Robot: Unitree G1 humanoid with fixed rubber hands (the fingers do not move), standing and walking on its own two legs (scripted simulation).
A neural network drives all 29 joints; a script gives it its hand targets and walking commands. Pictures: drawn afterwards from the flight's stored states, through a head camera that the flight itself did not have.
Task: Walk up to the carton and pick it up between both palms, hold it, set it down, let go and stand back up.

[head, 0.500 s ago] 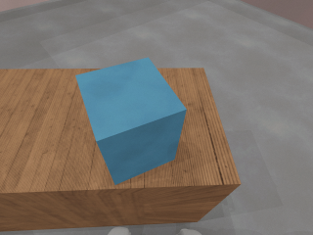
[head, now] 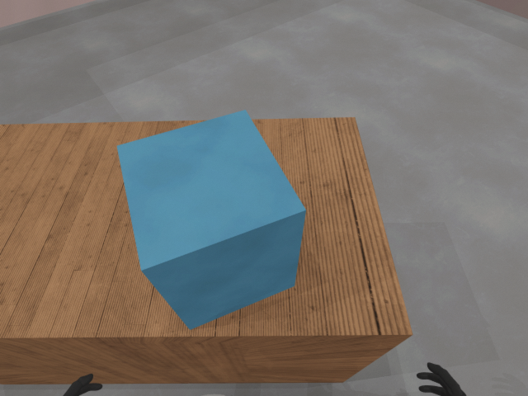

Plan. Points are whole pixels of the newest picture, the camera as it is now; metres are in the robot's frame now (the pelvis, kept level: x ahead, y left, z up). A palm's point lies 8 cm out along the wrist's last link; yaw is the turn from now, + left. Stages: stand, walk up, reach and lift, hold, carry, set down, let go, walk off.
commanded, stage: walk up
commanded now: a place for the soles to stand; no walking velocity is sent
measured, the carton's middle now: (216, 224) +0.37 +0.08 +0.02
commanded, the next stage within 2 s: none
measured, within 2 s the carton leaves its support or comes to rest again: neither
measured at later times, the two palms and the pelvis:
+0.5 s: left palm out of the picture +0.05 +0.32 -0.11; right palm out of the picture +0.07 -0.28 -0.11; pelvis -0.04 +0.01 +0.00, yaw -1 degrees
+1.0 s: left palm out of the picture +0.05 +0.32 -0.10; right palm out of the picture +0.03 -0.27 -0.10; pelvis -0.04 +0.02 +0.02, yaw -1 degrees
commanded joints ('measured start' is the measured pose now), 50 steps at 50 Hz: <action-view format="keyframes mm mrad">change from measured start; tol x16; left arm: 1 -33 209 57 -84 -13 -15 8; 50 -90 217 44 96 -11 -4 -19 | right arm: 1 92 -203 -53 -17 -7 -34 -5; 19 -114 -203 -46 -22 -8 -18 0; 50 -9 -190 -32 114 -5 -26 8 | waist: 1 -26 -134 -259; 15 16 74 -165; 50 5 -36 -174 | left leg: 1 167 102 -67 -117 568 35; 5 127 198 -145 -95 664 134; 9 24 62 -33 23 424 -3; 14 82 163 -154 -173 440 94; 27 67 97 -133 -285 -87 12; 50 117 109 -79 -332 283 -16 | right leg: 1 60 -132 93 -7 678 -59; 4 22 -28 31 57 331 -9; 10 92 -224 231 -104 601 -149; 17 63 -13 37 -5 51 -17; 20 109 -82 134 -131 214 -41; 27 -73 -91 155 -294 -77 -34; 50 134 -120 114 -274 324 -28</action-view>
